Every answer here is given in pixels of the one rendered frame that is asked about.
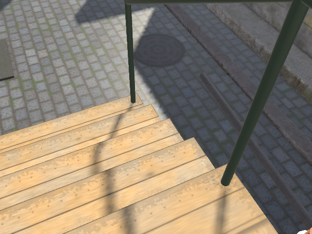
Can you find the stairs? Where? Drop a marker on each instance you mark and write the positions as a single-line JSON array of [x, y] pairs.
[[63, 173]]

